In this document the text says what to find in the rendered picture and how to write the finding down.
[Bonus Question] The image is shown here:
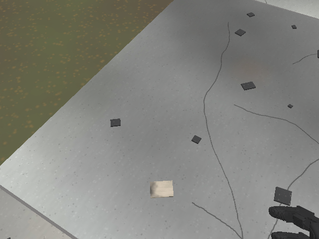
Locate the robot right hand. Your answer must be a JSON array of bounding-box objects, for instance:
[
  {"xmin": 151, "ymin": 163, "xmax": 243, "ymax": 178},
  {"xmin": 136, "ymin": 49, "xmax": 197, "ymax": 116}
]
[{"xmin": 268, "ymin": 205, "xmax": 319, "ymax": 239}]

